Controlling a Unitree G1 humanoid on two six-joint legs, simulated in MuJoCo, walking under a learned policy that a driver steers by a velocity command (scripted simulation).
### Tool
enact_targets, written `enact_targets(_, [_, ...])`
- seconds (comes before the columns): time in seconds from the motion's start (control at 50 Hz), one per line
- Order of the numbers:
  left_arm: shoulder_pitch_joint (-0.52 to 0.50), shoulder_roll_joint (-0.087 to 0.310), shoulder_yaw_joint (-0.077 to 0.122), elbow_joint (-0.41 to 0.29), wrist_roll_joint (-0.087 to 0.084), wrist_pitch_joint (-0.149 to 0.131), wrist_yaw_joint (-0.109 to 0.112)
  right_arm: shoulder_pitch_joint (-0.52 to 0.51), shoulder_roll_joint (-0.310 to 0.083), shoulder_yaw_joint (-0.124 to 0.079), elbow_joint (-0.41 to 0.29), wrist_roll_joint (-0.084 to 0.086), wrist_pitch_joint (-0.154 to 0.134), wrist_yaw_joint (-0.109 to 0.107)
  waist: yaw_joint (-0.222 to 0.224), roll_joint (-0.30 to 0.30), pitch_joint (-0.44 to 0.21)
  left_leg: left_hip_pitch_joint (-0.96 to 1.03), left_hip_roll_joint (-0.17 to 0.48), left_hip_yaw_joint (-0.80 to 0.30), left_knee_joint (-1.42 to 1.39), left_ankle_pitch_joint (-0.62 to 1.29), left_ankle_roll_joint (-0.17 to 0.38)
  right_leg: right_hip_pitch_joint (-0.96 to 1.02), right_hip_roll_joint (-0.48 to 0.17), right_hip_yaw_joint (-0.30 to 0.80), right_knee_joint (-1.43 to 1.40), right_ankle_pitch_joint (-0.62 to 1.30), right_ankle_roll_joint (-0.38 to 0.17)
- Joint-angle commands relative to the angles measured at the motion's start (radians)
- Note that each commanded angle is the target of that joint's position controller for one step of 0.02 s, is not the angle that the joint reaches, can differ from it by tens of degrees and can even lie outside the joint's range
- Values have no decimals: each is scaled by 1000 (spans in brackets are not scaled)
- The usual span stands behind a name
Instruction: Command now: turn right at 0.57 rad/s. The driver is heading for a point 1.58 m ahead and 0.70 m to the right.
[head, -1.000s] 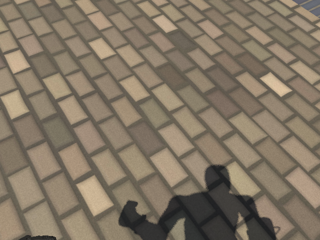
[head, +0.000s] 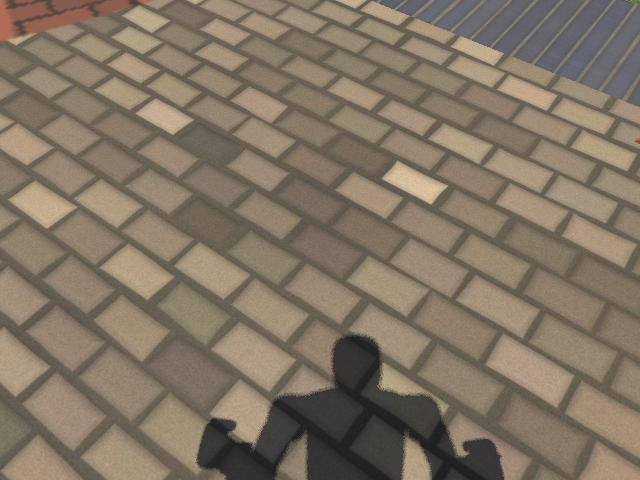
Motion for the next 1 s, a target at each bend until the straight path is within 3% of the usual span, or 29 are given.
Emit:
enact_targets(0.02, [33, 99, 36, -70, 1, -4, -9, -22, -204, -60, -44, 28, -15, 6, 35, 163, -107, 103, 225, -127, 13, 521, 163, 79, 38, -65, -243, 143, -66])
enact_targets(0.04, [76, 130, 51, -59, 6, -5, -2, 27, -176, -54, -21, 27, -22, 9, 47, 103, -131, 31, 182, -74, 109, 420, 98, 210, 45, -25, -345, 291, -104])
enact_targets(0.06, [131, 233, 80, -63, 4, -8, 15, 42, -128, -40, -33, -14, -27, 11, 47, -113, -175, -204, 94, 12, 359, 113, 0, 428, -129, 225, -349, 653, -179])
enact_targets(0.08, [131, 307, 87, -86, 30, -25, 13, -24, -86, -21, -97, -46, -29, 4, 61, -299, -196, -461, -61, -44, 575, -405, -68, 460, -365, 554, -343, 857, -406])
enact_targets(0.1, [136, 241, 71, -83, 41, -49, 4, -78, -142, -39, -96, -31, -24, 0, 113, -151, -228, -468, -46, -178, 728, -414, -72, 415, -356, 517, -373, 762, -456])
enact_targets(0.12, [84, 214, 59, -78, 38, -64, 6, -75, -155, -45, -94, -6, -19, -1, 75, -129, -172, -470, -27, -198, 748, -326, -59, 351, -294, 416, -382, 668, -400])
enact_targets(0.14, [28, 194, 57, -79, 23, -69, 13, -55, -153, -49, -76, -5, -15, -8, 47, -88, -138, -471, -16, -205, 707, -242, -56, 311, -227, 357, -388, 554, -340])
enact_targets(0.16, [-12, 173, 48, -85, 8, -67, 19, -51, -166, -54, -72, -15, -11, -16, 32, -94, -115, -467, -14, -210, 667, -179, -63, 281, -200, 335, -390, 529, -310])
enact_targets(0.18, [-23, 171, 43, -90, 11, -63, 25, -38, -162, -55, -68, -20, -11, -17, 20, -108, -121, -420, -31, -201, 669, -132, -72, 238, -176, 315, -392, 555, -305])
enact_targets(0.26, [3, 181, 45, -85, 16, -57, 39, -31, -124, -42, -72, -11, -20, -13, 27, -117, -147, -375, -62, -204, 505, -61, -92, 243, -148, 326, -382, 513, -307])
enact_targets(0.32, [37, 192, 48, -74, 5, -58, 43, -72, -118, -34, -90, -2, -31, 3, 58, -147, -131, -337, -73, -208, 338, -27, -81, 203, -129, 409, -446, 10, -309])
enact_targets(0.4, [56, 206, 48, -65, 6, -68, 33, -93, -135, -38, -108, 14, -73, 26, 66, -167, -82, -249, -94, -208, 177, -78, -41, 147, -129, 513, -461, -162, -308])
enact_targets(0.46, [29, 184, 36, -67, 2, -66, 31, -8, -125, -43, -81, 25, -103, 35, 0, -141, -73, -37, -100, -187, -21, 33, -5, 49, -78, 535, -414, -208, -268])
enact_targets(0.48, [24, 155, 27, -71, 3, -68, 33, 44, -136, -50, -65, 23, -108, 31, -29, -112, -80, 87, -70, -198, -82, 69, 14, -26, -37, 508, -355, -224, -233])
enact_targets(0.5, [20, 90, 6, -78, 7, -73, 32, 147, -180, -62, -48, 9, -110, 20, -65, -13, -128, 260, 81, -341, -122, -29, 61, -162, 30, 415, -149, -281, -175])
enact_targets(0.52, [24, 44, -5, -121, -5, -84, 31, 214, -260, -73, -32, -22, -108, 21, -53, 203, -123, 325, 271, -680, -237, -333, 172, -374, 157, 219, 123, -269, -129])
enact_targets(0.54, [2, 123, 13, -137, -8, -94, 32, 175, -250, -74, -34, -29, -114, 29, -37, 209, -29, 229, 347, -800, -280, -462, 235, -473, 64, 212, 270, -207, -112])
enact_targets(0.56, [18, 165, 28, -117, -7, -95, 28, 121, -184, -55, -50, -12, -114, 23, -21, 182, 25, 208, 301, -707, -283, -447, 219, -504, 31, 202, 329, -126, -99])
enact_targets(0.58, [46, 163, 33, -91, -1, -93, 25, 93, -149, -44, -60, -3, -112, 16, -11, 165, 29, 210, 249, -607, -282, -362, 183, -502, 20, 184, 359, -65, -83])
enact_targets(0.62, [31, 132, 30, -92, 2, -100, 12, 99, -131, -33, -56, -6, -108, 5, -21, 147, 30, 201, 208, -452, -295, -156, 152, -504, -10, 163, 395, 56, -63])
enact_targets(0.66, [14, 91, 19, -101, -1, -106, 1, 128, -130, -30, -49, -17, -114, 1, -33, 131, 17, 182, 183, -333, -307, -6, 153, -493, -21, 131, 411, 146, -48])
enact_targets(0.74, [-44, 60, 6, -130, -1, -107, -12, 148, -149, -31, -31, -18, -109, 5, -49, 109, 30, 168, 173, -184, -319, 169, 165, -472, -40, 90, 266, 259, -22])
enact_targets(0.84, [-154, 21, -15, -162, -2, -118, -46, 196, -191, -39, 8, 7, -98, 11, -79, 88, 73, 164, 191, -68, -323, 263, 150, -338, -35, -2, -4, 311, -67])
enact_targets(0.88, [-158, 30, -12, -170, -3, -122, -52, 216, -205, -42, 29, 21, -91, 18, -56, 90, 68, 201, 216, -52, -292, 441, 149, -264, -4, -27, -73, 252, -113])
enact_targets(0.92, [-57, 86, 18, -153, 4, -119, -48, 215, -237, -49, 42, 26, -83, 18, 31, 124, -26, 243, 220, -9, -119, 876, 131, -72, 69, -67, -117, 186, -170])
enact_targets(0.94, [103, 130, 45, -108, 3, -115, -39, 204, -236, -45, 43, 27, -79, 15, 128, 111, -122, 195, 195, 32, 67, 994, 107, 157, 109, -85, -177, 247, -206])
enact_targets(0.96, [255, 183, 71, -71, 2, -103, -21, 214, -209, -30, 33, 17, -86, 10, 202, 83, -209, 3, 164, 41, 297, 844, 72, 444, 70, -1, -158, 277, -232])
enact_targets(0.98, [311, 304, 87, -54, 7, -102, -5, 311, -63, 18, -22, -23, -100, 21, 118, -207, -362, -411, 12, 22, 717, -27, 4, 830, -236, 517, -188, 156, -377])
enact_targets(1.0, [343, 245, 67, -73, 8, -113, -8, 292, -115, 15, 1, 1, -128, 29, 159, -162, -553, -474, -67, -203, 895, -302, 3, 844, -360, 868, -368, 45, -464])
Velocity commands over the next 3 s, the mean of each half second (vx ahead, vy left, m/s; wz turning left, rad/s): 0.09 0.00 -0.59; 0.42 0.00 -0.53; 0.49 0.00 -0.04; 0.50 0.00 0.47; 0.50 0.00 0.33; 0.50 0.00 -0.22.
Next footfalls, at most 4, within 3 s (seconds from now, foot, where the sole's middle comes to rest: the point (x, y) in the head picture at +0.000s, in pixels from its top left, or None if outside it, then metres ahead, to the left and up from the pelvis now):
0.04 right None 0.04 -0.13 -0.78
0.50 left None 0.13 0.09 -0.78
0.96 right None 0.28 -0.31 -0.78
1.50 left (464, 373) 0.68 -0.32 -0.78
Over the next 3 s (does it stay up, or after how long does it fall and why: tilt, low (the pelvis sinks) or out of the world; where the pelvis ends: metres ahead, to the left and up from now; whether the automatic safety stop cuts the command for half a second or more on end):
stays up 1.26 -0.54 -0.02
